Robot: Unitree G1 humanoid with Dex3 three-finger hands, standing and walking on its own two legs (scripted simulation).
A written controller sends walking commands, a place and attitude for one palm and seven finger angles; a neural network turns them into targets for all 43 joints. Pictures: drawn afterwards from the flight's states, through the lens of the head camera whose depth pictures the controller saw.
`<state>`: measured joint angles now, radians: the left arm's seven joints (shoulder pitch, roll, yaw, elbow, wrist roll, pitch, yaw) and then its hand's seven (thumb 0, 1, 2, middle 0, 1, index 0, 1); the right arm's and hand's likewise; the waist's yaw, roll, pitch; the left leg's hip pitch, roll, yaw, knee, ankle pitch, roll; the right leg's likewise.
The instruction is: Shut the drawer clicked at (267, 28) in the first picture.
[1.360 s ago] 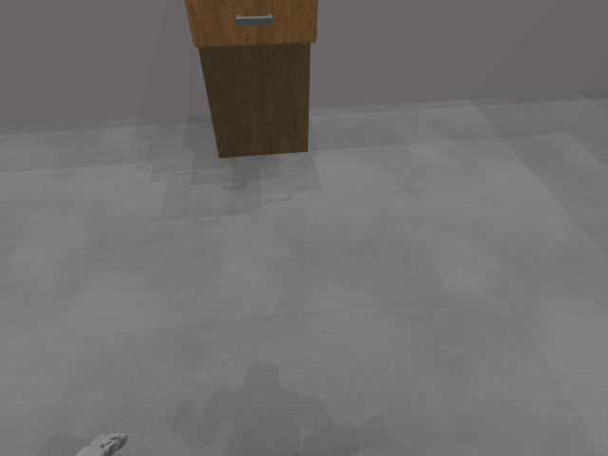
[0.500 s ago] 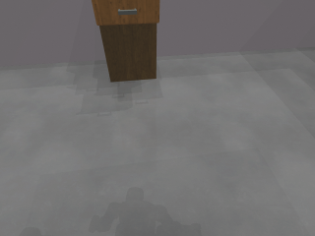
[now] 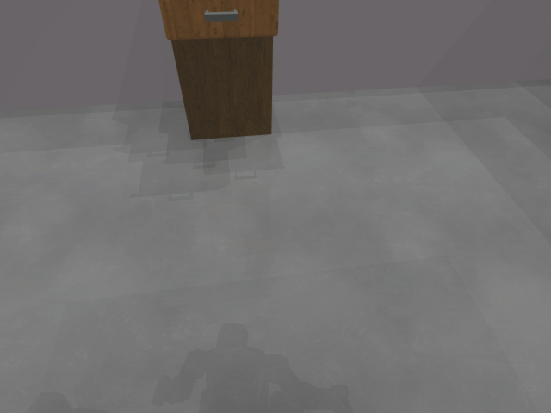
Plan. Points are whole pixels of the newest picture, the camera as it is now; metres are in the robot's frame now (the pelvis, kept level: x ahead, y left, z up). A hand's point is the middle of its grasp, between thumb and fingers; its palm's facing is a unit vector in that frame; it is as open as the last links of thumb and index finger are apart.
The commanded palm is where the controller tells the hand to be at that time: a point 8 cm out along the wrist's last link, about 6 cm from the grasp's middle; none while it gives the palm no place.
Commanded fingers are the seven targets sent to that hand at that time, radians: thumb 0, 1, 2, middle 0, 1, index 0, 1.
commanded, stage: look at it before walking up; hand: left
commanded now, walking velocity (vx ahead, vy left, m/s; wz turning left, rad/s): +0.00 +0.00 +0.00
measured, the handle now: (221, 14) +1.42 +0.28 +0.02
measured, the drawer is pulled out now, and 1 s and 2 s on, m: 0.30 0.30 0.30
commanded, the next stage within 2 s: walk to a spot facing it in 0.08 s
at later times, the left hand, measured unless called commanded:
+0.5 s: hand out of the picture +0.04 +0.21 -0.19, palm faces +0.03 -0.98 -0.18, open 7.3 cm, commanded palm none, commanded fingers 0.00 0.90 0.90 -0.20 -0.30 -0.20 -0.30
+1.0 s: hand (213, 287) +0.40 +0.16 -0.19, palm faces -0.09 -0.98 -0.18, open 7.3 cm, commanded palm none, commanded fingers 0.00 0.90 0.90 -0.20 -0.30 -0.20 -0.30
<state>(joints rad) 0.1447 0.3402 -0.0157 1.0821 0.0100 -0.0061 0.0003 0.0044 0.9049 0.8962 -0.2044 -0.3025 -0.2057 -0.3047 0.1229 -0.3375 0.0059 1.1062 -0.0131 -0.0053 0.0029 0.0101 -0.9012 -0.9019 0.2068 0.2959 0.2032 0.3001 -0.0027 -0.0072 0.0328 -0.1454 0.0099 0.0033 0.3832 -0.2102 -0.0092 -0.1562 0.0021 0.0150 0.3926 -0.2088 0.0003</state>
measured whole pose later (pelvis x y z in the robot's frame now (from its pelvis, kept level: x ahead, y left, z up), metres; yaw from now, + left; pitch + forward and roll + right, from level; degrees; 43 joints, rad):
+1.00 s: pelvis +0.27 -0.01 -0.03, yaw -4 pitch -2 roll -1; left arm 0.11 0.18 0.04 0.99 0.02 -0.07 -0.01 0.00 0.91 0.90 -0.20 -0.30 -0.20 -0.30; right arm 0.52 -0.09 -0.02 1.23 0.00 -0.04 -0.02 0.01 -0.90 -0.90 0.21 0.30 0.20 0.30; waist -0.04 0.00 0.10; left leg -0.12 0.06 0.06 1.15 -0.47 0.03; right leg -0.41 0.02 -0.19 0.68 -0.25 -0.13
